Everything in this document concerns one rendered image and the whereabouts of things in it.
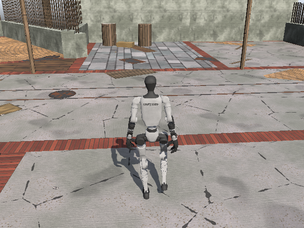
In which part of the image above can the right robot hand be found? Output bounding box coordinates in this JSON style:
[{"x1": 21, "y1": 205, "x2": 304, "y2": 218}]
[{"x1": 167, "y1": 140, "x2": 178, "y2": 153}]

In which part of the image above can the robot left forearm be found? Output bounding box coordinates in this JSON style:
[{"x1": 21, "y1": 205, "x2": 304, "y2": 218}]
[{"x1": 126, "y1": 116, "x2": 135, "y2": 139}]

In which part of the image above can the left robot hand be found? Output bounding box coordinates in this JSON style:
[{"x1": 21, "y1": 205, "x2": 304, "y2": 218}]
[{"x1": 126, "y1": 138, "x2": 137, "y2": 150}]

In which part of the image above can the left robot thigh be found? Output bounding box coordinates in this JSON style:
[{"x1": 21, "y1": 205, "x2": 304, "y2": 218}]
[{"x1": 136, "y1": 133, "x2": 148, "y2": 169}]

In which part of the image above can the robot right forearm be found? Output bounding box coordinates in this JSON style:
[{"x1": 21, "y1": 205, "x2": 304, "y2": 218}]
[{"x1": 168, "y1": 116, "x2": 177, "y2": 141}]

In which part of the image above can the robot right upper arm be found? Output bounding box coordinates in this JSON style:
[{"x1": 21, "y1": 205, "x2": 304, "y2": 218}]
[{"x1": 161, "y1": 95, "x2": 172, "y2": 123}]

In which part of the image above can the robot left upper arm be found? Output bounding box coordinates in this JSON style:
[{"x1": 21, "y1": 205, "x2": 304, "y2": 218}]
[{"x1": 130, "y1": 96, "x2": 141, "y2": 123}]

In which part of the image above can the robot right shin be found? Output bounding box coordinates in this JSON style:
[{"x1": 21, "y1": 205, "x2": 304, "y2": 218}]
[{"x1": 161, "y1": 152, "x2": 167, "y2": 184}]

